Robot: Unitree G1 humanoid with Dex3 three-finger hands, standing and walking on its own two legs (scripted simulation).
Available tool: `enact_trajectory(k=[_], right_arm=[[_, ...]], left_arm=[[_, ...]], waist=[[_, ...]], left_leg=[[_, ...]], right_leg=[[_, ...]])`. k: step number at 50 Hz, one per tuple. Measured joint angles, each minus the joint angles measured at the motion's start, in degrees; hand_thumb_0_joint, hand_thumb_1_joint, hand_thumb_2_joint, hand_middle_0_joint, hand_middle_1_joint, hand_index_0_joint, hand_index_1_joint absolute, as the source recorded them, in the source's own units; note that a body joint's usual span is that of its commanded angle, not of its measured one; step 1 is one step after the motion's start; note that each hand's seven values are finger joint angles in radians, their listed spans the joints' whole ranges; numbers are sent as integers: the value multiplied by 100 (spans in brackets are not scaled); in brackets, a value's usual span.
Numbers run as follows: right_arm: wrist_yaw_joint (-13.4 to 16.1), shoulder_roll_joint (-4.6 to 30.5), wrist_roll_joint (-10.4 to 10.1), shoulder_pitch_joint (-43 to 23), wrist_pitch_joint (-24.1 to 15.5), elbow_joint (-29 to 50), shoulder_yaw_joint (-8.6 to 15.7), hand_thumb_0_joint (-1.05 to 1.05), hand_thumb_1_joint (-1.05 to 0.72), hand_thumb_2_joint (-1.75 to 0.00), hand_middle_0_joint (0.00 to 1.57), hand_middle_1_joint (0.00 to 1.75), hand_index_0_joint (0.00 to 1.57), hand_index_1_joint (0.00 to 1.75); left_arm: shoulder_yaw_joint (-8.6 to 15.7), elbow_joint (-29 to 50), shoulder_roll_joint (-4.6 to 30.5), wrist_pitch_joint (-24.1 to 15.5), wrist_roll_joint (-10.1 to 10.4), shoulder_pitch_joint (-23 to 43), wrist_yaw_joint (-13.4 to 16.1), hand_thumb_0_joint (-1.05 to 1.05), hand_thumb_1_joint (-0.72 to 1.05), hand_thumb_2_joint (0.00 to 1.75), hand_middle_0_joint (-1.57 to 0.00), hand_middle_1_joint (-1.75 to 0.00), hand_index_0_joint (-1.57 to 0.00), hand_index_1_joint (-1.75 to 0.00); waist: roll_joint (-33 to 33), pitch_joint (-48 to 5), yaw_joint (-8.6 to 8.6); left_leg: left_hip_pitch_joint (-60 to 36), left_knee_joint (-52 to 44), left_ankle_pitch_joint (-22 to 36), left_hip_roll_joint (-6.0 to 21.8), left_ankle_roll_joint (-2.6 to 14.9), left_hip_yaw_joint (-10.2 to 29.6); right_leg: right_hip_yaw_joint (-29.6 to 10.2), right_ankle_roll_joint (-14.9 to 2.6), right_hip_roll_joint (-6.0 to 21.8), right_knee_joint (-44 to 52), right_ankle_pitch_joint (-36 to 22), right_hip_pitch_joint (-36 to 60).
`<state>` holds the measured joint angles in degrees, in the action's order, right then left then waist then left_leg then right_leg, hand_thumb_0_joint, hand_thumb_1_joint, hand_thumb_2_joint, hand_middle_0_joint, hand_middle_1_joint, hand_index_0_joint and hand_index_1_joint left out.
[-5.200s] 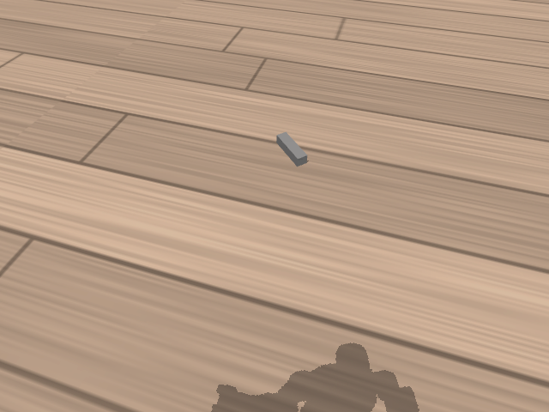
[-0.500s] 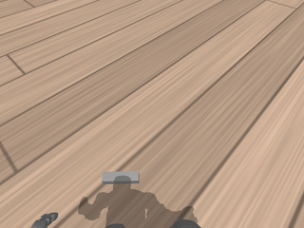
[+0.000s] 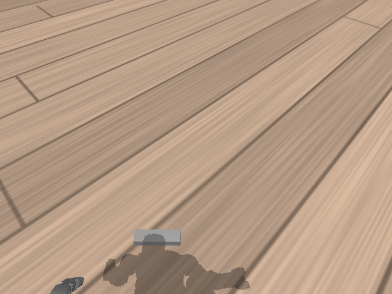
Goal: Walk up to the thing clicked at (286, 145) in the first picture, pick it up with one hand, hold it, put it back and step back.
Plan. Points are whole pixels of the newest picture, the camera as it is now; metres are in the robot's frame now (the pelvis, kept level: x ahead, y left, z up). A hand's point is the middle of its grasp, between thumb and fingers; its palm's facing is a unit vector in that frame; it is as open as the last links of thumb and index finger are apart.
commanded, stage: walk up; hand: left
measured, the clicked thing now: (157, 237) +0.48 +0.18 -0.75
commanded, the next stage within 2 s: stand in 0.92 s
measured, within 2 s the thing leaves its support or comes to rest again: neither
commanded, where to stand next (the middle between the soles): +0.08 -0.03 m, yaw +1 degrees
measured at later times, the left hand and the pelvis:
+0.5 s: hand out of the picture +0.08 +0.26 -0.16, palm faces +0.02 -0.95 -0.31, open 7.4 cm; pelvis +0.01 +0.01 +0.00, yaw +0 degrees
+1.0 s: hand out of the picture +0.10 +0.25 -0.15, palm faces +0.01 -0.95 -0.32, open 7.4 cm; pelvis +0.01 +0.01 +0.01, yaw +1 degrees
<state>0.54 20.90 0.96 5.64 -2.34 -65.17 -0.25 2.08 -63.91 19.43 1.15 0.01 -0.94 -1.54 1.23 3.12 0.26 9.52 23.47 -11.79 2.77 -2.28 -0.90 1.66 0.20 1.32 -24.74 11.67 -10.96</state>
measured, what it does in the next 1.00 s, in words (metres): stands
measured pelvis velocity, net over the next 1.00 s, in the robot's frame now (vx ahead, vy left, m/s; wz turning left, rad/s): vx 0.01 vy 0.01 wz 0.01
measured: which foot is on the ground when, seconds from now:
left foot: down 0.00-1.00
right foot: down 0.00-1.00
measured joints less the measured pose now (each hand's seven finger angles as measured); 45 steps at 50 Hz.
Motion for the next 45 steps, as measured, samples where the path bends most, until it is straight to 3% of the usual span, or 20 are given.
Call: enact_trajectory(k=[23, 45], right_arm=[[-30, -105, -6, -132, 53, 5, 51, 0, -90, -90, 21, 30, 20, 30], [-25, -90, -2, -47, 82, 12, 70, 0, -90, -90, 21, 30, 20, 30]], left_arm=[[0, -236, 25, -4, -50, -317, 17, 1, 91, 90, -20, -30, -20, -30], [24, -129, -21, -29, -70, -293, 35, 1, 91, 90, -21, -30, -20, -30]], waist=[[-94, 15, -68], [-102, -30, -6]], left_leg=[[-157, -277, 96, -63, 73, 0], [-246, -370, 101, -32, 41, 23]], right_leg=[[12, 89, 56, 410, -161, 232], [40, 62, 24, 496, -154, 324]])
